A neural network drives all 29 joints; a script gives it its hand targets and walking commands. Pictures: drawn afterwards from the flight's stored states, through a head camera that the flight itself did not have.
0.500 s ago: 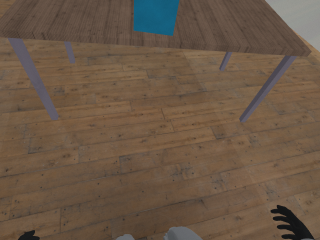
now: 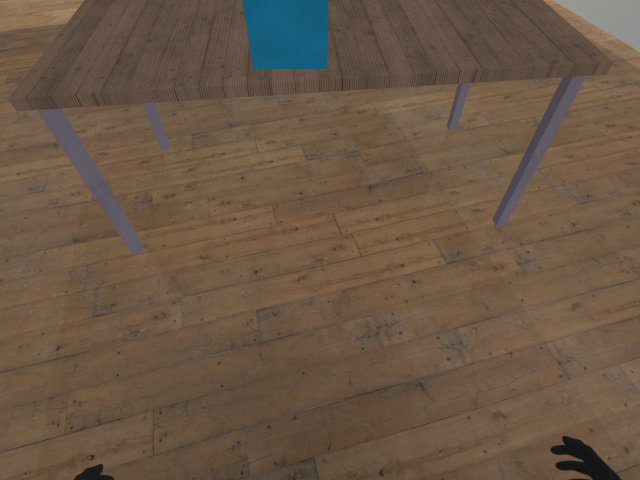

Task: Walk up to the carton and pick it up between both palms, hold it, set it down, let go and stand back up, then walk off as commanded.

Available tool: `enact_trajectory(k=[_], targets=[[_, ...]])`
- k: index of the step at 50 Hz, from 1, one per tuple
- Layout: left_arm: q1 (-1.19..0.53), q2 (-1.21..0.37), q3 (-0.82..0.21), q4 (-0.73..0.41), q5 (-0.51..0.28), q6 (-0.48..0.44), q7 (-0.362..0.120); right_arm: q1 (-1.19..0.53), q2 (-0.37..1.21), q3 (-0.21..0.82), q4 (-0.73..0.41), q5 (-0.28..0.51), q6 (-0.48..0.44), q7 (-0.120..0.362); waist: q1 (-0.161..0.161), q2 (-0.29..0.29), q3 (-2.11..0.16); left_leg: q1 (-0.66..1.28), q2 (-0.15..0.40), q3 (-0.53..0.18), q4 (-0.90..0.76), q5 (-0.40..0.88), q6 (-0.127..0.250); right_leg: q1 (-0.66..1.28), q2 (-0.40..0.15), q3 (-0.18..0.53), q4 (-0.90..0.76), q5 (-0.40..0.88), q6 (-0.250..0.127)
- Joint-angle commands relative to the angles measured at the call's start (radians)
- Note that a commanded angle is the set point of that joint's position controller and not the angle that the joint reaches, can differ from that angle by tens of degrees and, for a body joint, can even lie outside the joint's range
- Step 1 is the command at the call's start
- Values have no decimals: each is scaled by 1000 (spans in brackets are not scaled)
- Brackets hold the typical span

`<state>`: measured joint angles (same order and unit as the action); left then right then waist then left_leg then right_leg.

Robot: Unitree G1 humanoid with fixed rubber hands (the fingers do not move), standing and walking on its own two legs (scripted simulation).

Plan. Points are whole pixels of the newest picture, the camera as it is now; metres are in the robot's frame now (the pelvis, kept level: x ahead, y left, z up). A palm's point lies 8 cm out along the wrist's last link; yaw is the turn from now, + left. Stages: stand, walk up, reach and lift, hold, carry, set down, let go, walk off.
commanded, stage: walk off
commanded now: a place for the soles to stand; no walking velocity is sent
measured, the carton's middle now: (289, 3) +1.21 +0.06 +0.07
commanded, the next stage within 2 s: stand in 0.80 s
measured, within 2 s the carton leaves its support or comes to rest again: neither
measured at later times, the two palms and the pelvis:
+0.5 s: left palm out of the picture +0.11 +0.33 -0.06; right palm out of the picture +0.11 -0.31 -0.08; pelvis +0.00 +0.01 +0.00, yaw +1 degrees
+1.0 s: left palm out of the picture +0.08 +0.33 -0.07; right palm out of the picture +0.08 -0.31 -0.07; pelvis -0.03 +0.01 +0.00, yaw +1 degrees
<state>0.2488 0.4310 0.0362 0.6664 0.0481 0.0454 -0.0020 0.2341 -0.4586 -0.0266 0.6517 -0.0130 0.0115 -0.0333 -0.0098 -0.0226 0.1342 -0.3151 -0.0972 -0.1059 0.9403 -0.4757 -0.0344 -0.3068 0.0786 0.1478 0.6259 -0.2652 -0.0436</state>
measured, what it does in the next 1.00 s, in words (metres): steps on the spot: left foot, then right foot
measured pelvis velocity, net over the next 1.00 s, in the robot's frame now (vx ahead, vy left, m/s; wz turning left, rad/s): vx -0.03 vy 0.01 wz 0.02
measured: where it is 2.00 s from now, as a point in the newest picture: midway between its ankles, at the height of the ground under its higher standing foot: outside the picture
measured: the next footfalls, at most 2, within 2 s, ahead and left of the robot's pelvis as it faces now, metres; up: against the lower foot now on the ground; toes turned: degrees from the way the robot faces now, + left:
left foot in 0.08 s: +0.00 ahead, +0.12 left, +0.00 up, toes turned -6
right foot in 0.38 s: +0.10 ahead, -0.13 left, +0.00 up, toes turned +9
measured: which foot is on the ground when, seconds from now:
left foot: up 0.00-0.06, down 0.08-1.00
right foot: down 0.00-0.10, up 0.12-0.36, down 0.38-0.64, up 0.66-0.94, down 0.96-1.00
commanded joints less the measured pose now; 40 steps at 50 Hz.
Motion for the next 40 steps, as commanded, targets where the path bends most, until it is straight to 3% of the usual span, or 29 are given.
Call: enact_trajectory(k=[1, 2, 3, 4, 5, 6, 8, 9, 10, 11, 12, 15, 16, 17, 18, 20, 21, 24, 25, 28, 29, 30, 31, 32, 33, 34, 36, 37, 40], targets=[[-81, 176, 57, -33, -23, -6, -11, 107, -128, -68, 84, 9, -59, 2, -15, -96, -157, 206, 43, 46, -590, 181, 35, 11, -135, 128, -130, -191, -100], [-72, 155, 61, -30, -25, -2, -9, 158, -140, -80, 89, -4, -54, -3, -30, -73, -154, 292, 72, -36, -581, 175, 57, -75, -115, 114, -59, -153, -72], [-97, 120, 44, -19, -42, -11, -6, 112, -165, -84, 78, -15, -63, -10, -45, 92, -162, 319, 187, -255, -625, 73, 93, -171, -71, 76, 109, -95, -30], [-63, 91, 46, -22, -48, -8, -1, 52, -208, -77, 58, -24, -71, -14, -4, 161, -89, 242, 342, -480, -657, 132, 145, -270, 14, 38, 179, -210, -3], [-13, 126, 52, -6, -49, -17, 4, -7, -196, -67, 49, -24, -71, -13, 24, 105, -28, 138, 389, -428, -633, 247, 189, -230, -32, 15, 196, -223, 3], [16, 173, 66, 4, -47, -28, 5, -35, -201, -67, 38, -12, -69, -3, 12, 140, -65, 123, 409, -448, -599, 302, 247, -151, -51, 14, 211, -285, 24], [7, 174, 71, -4, -39, -41, 4, 21, -165, -62, 41, -13, -75, 2, 0, 111, -64, 204, 354, -374, -540, 616, 181, -167, -74, -2, 135, -230, 22], [23, 173, 69, 22, -46, -42, 2, 32, -159, -67, 34, -13, -72, 3, -6, 178, -63, 264, 289, -281, -513, 745, 123, -166, -63, -25, 116, -195, 23], [-7, 152, 61, 18, -52, -45, 6, 64, -147, -69, 49, -7, -71, -1, -20, 170, -64, 323, 273, -239, -487, 961, 75, -205, -55, -53, 89, -166, 5], [27, 131, 56, 21, -52, -56, 12, 38, -137, -68, 31, -3, -62, 3, 0, 226, -90, 321, 260, -162, -439, 1116, 101, -156, -47, -79, 61, -133, 12], [-9, 147, 57, 23, -53, -69, 17, 41, -154, -80, 31, -10, -48, 5, -20, 272, -113, 330, 220, -105, -416, 1144, 109, -146, -36, -118, 56, -113, 13], [34, 153, 59, 25, -40, -80, 21, 15, -156, -80, 1, 5, -30, 19, 1, 174, -173, 280, 166, -50, -342, 925, 116, 51, -29, -143, -193, 48, 4], [52, 157, 59, 30, -35, -91, 28, -14, -142, -84, -20, 11, -23, 25, 26, 156, -185, 222, 130, -20, -293, 839, 94, 147, -57, -111, -248, 274, -12], [82, 196, 72, 42, -32, -93, 31, -37, -127, -74, -22, 12, -18, 27, 51, 110, -213, 96, 79, -15, -258, 667, 58, 253, -119, 11, -168, 418, -55], [85, 224, 78, 21, -35, -94, 36, -19, -116, -74, -37, 14, -18, 29, 31, 61, -208, -25, 65, -23, -274, 390, 44, 288, -165, 107, -131, 365, -88], [-35, 258, 76, 20, -20, -86, 30, -7, -131, -71, -2, 13, -5, 36, 1, -57, -151, -32, 19, -28, -234, -27, 49, 100, -303, 286, -263, -27, -163], [-78, 275, 77, 9, -16, -84, 29, 22, -143, -70, 22, 8, 1, 35, -22, -103, -104, -25, 21, -20, -172, -84, 37, 31, -334, 357, -329, -195, -178], [-150, 220, 81, -12, -25, -79, 27, 100, -146, -64, 62, 4, -4, 49, -52, -167, 5, 36, 68, 3, -177, 3, 42, -141, -256, 234, -374, -377, -151], [-178, 225, 81, -15, -15, -72, 31, 148, -151, -68, 71, 7, -7, 48, -53, -260, -13, 71, 75, -3, -204, 29, 47, -126, -236, 177, -361, -328, -151], [-149, 205, 66, -19, -24, -65, 21, 112, -146, -62, 59, 0, -17, 47, -54, -198, -39, 137, 86, -8, -423, 129, 55, -79, -155, 91, -238, -116, -81], [-155, 166, 59, -14, -36, -68, 20, 83, -146, -68, 53, -9, -29, 40, -52, -50, -78, 109, 126, -119, -530, 140, 71, -30, -119, 72, -123, 30, -55], [-142, 151, 56, -12, -46, -65, 25, 69, -175, -64, 35, -16, -36, 36, -44, 60, -90, 106, 220, -319, -618, 178, 110, -71, -43, 2, 47, 51, -7], [-111, 145, 49, -3, -52, -61, 32, 54, -212, -69, 27, -26, -35, 28, -29, 126, -63, 129, 309, -453, -650, 360, 138, -181, 3, -37, 129, -173, 18], [-78, 178, 63, 4, -47, -60, 39, 42, -224, -74, 30, -19, -34, 27, -25, 93, -68, 97, 377, -503, -659, 323, 160, -161, -14, -26, 174, -268, 22], [-50, 191, 78, 14, -45, -53, 41, 10, -213, -76, 26, -19, -32, 27, -10, 91, -33, 75, 368, -485, -651, 304, 161, -159, -30, -39, 204, -267, 19], [-29, 187, 73, 14, -37, -55, 39, 0, -207, -73, 27, -24, -25, 33, -11, 192, -8, 15, 360, -405, -641, 318, 174, -129, -26, -62, 238, -241, 25], [13, 180, 67, 47, -47, -55, 26, -20, -153, -69, 22, -26, -31, 31, 0, 180, -49, 137, 283, -308, -603, 414, 126, -134, -47, -54, 205, -168, 38], [17, 174, 63, 32, -49, -64, 25, -13, -153, -74, 11, -27, -31, 29, -5, 213, -63, 168, 255, -231, -582, 489, 126, -137, -47, -72, 162, -173, 35], [-35, 172, 63, 37, -45, -74, 24, 76, -146, -82, 41, -11, -27, 32, -59, 236, -116, 385, 208, -202, -513, 653, 113, -183, -37, -100, 37, -199, 28]])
